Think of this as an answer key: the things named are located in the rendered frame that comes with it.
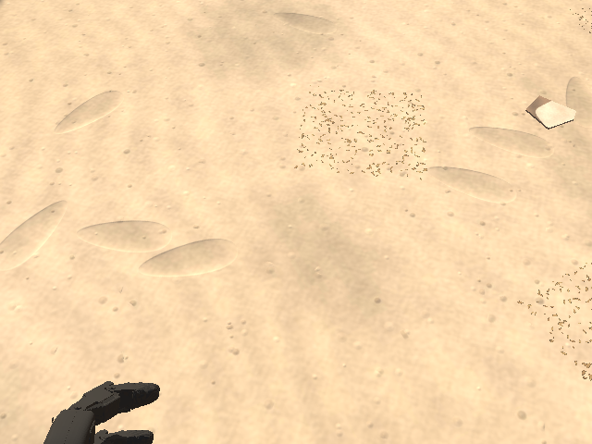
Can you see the left robot hand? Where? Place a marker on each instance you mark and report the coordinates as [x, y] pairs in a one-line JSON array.
[[76, 425]]

